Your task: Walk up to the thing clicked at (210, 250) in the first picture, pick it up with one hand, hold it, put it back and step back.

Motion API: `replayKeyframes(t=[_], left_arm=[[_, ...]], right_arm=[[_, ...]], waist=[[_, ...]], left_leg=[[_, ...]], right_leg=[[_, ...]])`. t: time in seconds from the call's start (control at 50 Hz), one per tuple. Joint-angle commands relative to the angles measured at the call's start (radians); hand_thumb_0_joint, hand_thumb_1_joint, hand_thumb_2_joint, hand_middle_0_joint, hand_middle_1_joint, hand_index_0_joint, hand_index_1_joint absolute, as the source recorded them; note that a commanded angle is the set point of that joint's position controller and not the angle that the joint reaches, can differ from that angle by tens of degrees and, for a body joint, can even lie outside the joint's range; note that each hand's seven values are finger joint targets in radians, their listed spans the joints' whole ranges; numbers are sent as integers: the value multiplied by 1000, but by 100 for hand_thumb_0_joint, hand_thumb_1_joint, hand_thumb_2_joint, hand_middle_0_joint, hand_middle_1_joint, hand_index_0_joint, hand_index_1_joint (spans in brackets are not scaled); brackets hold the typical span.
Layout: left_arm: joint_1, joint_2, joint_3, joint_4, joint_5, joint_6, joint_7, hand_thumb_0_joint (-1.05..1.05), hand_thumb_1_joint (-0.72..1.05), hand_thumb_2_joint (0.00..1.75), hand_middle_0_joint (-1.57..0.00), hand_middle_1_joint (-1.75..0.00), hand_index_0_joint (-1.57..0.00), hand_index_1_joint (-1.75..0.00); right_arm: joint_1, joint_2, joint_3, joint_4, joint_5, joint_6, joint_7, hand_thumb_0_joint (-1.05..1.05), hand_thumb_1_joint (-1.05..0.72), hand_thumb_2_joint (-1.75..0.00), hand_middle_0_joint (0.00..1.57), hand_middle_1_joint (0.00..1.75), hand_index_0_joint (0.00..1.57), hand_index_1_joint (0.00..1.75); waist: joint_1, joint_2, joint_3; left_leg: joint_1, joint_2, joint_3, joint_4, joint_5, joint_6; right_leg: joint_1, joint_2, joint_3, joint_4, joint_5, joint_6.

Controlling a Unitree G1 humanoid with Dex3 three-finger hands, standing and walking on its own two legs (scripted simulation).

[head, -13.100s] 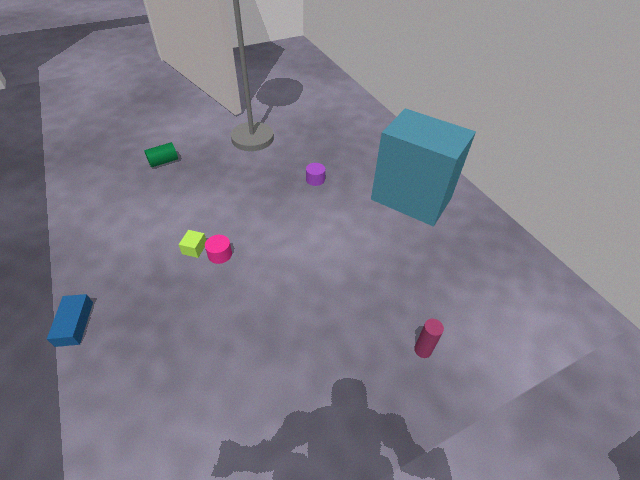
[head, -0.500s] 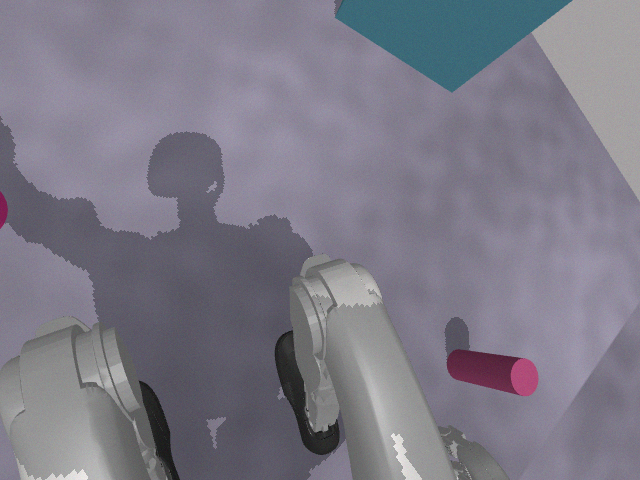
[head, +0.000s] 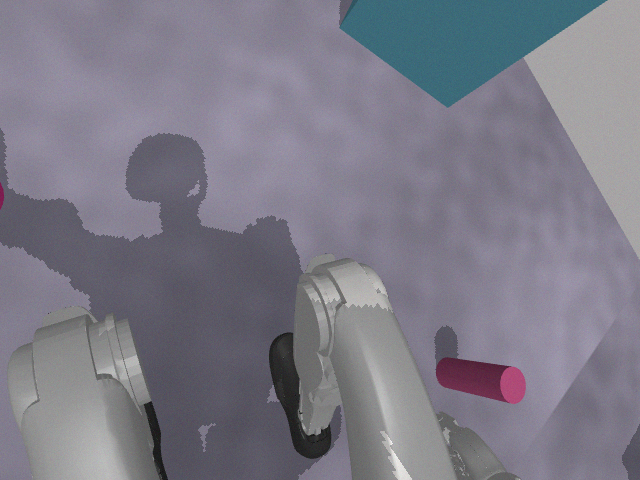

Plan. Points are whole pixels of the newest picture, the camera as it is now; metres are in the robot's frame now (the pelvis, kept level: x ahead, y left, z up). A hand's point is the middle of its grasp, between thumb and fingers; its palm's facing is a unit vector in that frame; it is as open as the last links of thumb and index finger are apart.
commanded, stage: rest palm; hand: left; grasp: from above
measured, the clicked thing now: out of the picture +0.48 +0.35 -0.28
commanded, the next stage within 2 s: close in 1.38 s
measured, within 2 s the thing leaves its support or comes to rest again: neither
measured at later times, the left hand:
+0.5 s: hand out of the picture +0.47 +0.33 -0.23, palm faces -0.45 -0.12 -0.88, open 14.2 cm
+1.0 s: hand out of the picture +0.46 +0.34 -0.25, palm faces -0.44 -0.13 -0.89, open 14.3 cm
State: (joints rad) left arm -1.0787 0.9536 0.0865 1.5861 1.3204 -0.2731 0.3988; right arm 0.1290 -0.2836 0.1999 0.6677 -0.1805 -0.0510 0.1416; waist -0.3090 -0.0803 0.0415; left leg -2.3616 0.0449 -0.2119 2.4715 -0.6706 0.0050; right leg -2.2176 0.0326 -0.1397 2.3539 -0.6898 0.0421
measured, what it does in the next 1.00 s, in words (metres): stands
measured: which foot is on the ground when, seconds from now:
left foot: down 0.00-1.00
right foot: down 0.00-1.00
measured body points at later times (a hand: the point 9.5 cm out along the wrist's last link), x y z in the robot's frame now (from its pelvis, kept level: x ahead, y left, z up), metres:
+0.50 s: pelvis +0.00 +0.00 -0.02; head +0.27 +0.11 +0.33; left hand +0.49 +0.34 -0.18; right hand +0.04 -0.25 -0.08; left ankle +0.07 +0.13 -0.28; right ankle +0.11 -0.12 -0.28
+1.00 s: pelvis +0.01 +0.00 -0.02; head +0.28 +0.13 +0.32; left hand +0.48 +0.34 -0.20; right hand +0.08 -0.25 -0.08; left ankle +0.07 +0.13 -0.28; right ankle +0.11 -0.12 -0.28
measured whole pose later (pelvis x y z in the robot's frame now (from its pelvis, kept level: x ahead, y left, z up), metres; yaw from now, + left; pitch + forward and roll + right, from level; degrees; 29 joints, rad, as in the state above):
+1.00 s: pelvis +0.01 +0.00 -0.02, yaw -3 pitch +28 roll -14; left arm -1.07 1.06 0.10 1.69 1.30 -0.25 0.54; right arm 0.06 -0.32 0.30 0.65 -0.25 -0.17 0.20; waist -0.35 -0.15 0.15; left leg -2.36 0.06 -0.28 2.56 -0.72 0.00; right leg -2.22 0.07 -0.18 2.39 -0.70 0.05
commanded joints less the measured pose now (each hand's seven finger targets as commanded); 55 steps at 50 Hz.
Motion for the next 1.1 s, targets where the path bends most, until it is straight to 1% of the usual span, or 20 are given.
replayKeyframes(t=[0.0, 0.06, 0.16, 0.26, 0.32, 0.36, 0.54, 0.58, 0.6, 0.64, 0.66, 0.7, 0.72, 0.76, 0.8, 0.84, 0.9, 0.98, 1.02, 1.08], left_arm=[[-317, 227, 12, -65, -6, 8, 78, 0, -54, 103, -6, -103, -6, -104], [-315, 279, 30, -58, -5, 15, 104, 0, -54, 102, -6, -103, -6, -104], [-309, 284, 24, -21, -7, 26, 124, 0, -54, 100, -6, -103, -6, -103], [-297, 328, 44, -45, -23, 31, 137, 0, -56, 101, -6, -101, -5, -102], [-275, 305, 23, -8, -31, 36, 131, 0, -56, 100, -6, -101, -5, -102], [-266, 346, 47, -43, -39, 36, 137, 0, -56, 102, -7, -100, -5, -101], [-236, 339, 50, -24, -50, 30, 146, 0, -57, 102, -7, -99, -4, -101], [-233, 339, 49, 5, -42, 30, 146, 0, -59, 102, -7, -97, -4, -100], [-239, 319, 37, -14, -46, 28, 144, 0, -59, 103, -7, -97, -4, -100], [-261, 361, 57, -77, -49, 17, 154, 0, -58, 104, -7, -99, -4, -101], [-245, 337, 35, -56, -46, 16, 154, 0, -58, 105, -7, -100, -4, -102], [-228, 301, 17, 5, -47, 20, 151, 0, -57, 104, -7, -100, -4, -102], [-225, 333, 45, 6, -49, 20, 157, 0, -57, 103, -7, -99, -4, -102], [-255, 354, 46, -69, -49, 10, 169, 0, -59, 105, -7, -98, -4, -101], [-216, 310, 22, 11, -37, 20, 167, 0, -59, 103, -6, -98, -3, -101], [-227, 312, 26, 27, -47, 19, 170, 0, -58, 104, -7, -98, -4, -101], [-263, 355, 27, -57, -39, 11, 181, 0, -58, 103, -7, -100, -4, -103], [-223, 292, 4, 40, -39, 24, 183, 0, -58, 103, -7, -99, -4, -102], [-263, 370, 54, -12, -39, 21, 194, 0, -59, 104, -7, -98, -3, -102], [-255, 307, 4, -7, -34, 26, 195, 0, -59, 105, -7, -100, -4, -103]], right_arm=[[208, -296, -74, 8, -16, -17, -10, 0, -89, -90, 20, 30, 20, 30], [201, -303, -62, 5, -23, -32, -12, 0, -89, -90, 20, 30, 20, 30], [198, -309, -43, 3, -35, -58, -7, 0, -90, -90, 20, 30, 20, 30], [183, -322, -29, -6, -43, -74, -1, 0, -90, -90, 20, 30, 20, 30], [177, -322, -18, -4, -49, -86, 7, 0, -90, -90, 20, 30, 20, 30], [181, -329, -13, -7, -49, -91, 7, 0, -90, -90, 20, 30, 20, 30], [148, -348, -8, -23, -57, -107, 26, 0, -90, -90, 20, 30, 20, 30], [151, -352, -4, -23, -61, -110, 32, 0, -90, -90, 20, 30, 20, 30], [141, -346, -4, -27, -60, -114, 33, 0, -90, -90, 20, 30, 20, 30], [138, -349, -1, -23, -62, -114, 32, 0, -90, -90, 20, 30, 20, 30], [140, -340, -2, -9, -62, -114, 35, 0, -90, -90, 20, 30, 20, 30], [134, -351, -2, -21, -65, -119, 43, 0, -90, -90, 20, 30, 20, 30], [147, -358, -6, -12, -64, -117, 42, 0, -90, -90, 20, 30, 20, 30], [140, -348, 2, -7, -68, -117, 40, 0, -90, -90, 20, 30, 20, 30], [137, -357, 4, -13, -71, -120, 49, 0, -90, -90, 20, 30, 20, 30], [132, -358, 1, -11, -70, -120, 49, 0, -90, -90, 20, 30, 20, 30], [124, -356, 8, -11, -71, -120, 47, 0, -90, -90, 20, 30, 20, 30], [113, -361, 7, -15, -73, -127, 56, 0, -90, -90, 20, 30, 20, 30], [126, -378, 5, -14, -69, -128, 54, 0, -90, -90, 20, 30, 20, 30], [116, -362, 17, -20, -75, -129, 58, 0, -90, -91, 20, 30, 20, 30]], waist=[[-53, 447, -579], [-37, 472, -608], [-63, 466, -584], [-51, 475, -599], [-67, 451, -575], [-50, 468, -614], [-62, 479, -568], [-80, 453, -527], [-75, 457, -521], [-55, 507, -591], [-55, 506, -585], [-92, 453, -518], [-86, 439, -526], [-55, 497, -592], [-89, 475, -545], [-94, 453, -512], [-64, 498, -575], [-98, 464, -491], [-81, 509, -523], [-93, 498, -522]], left_leg=[[540, 1, 87, -242, 152, 10], [545, 1, 93, -231, 175, 10], [526, 6, 89, -211, 166, 12], [524, 12, 83, -203, 167, 11], [495, 16, 85, -175, 171, 17], [522, 16, 83, -174, 206, 14], [520, 24, 59, -180, 201, 5], [488, 22, 62, -170, 173, 11], [493, 23, 64, -166, 177, 10], [545, 24, 60, -179, 205, 2], [548, 27, 59, -171, 214, 1], [490, 26, 60, -160, 177, 9], [487, 24, 60, -161, 175, 11], [547, 28, 59, -160, 239, 4], [544, 29, 52, -161, 243, 2], [502, 28, 52, -158, 197, 8], [544, 30, 55, -158, 223, 3], [515, 30, 42, -166, 184, 1], [551, 32, 28, -186, 191, -9], [535, 32, 42, -165, 223, -2]], right_leg=[[219, 42, -94, -208, 221, -69], [249, 43, -90, -200, 243, -68], [256, 49, -94, -190, 242, -66], [279, 54, -103, -187, 245, -64], [293, 59, -91, -184, 261, -59], [324, 59, -96, -181, 287, -58], [304, 65, -122, -163, 277, -62], [300, 64, -117, -166, 260, -59], [294, 66, -117, -166, 266, -59], [324, 66, -122, -167, 282, -62], [315, 68, -123, -161, 292, -63], [310, 70, -120, -167, 271, -56], [324, 70, -121, -174, 272, -54], [347, 70, -125, -174, 320, -55], [322, 68, -131, -153, 319, -57], [311, 72, -129, -169, 287, -53], [338, 73, -126, -170, 309, -57], [286, 74, -141, -155, 272, -58], [285, 65, -144, -144, 271, -61], [303, 76, -138, -153, 308, -58]])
